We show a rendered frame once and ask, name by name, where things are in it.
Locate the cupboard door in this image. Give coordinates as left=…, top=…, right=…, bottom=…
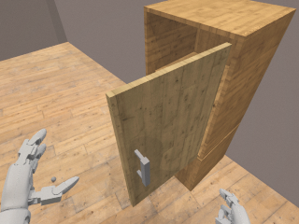
left=106, top=42, right=232, bottom=207

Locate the right robot hand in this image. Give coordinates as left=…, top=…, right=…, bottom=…
left=215, top=189, right=251, bottom=224

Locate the handle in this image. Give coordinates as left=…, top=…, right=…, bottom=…
left=134, top=149, right=150, bottom=187

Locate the left robot hand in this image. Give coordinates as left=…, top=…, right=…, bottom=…
left=0, top=128, right=79, bottom=212

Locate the left robot forearm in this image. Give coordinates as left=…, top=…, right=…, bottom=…
left=0, top=208, right=31, bottom=224

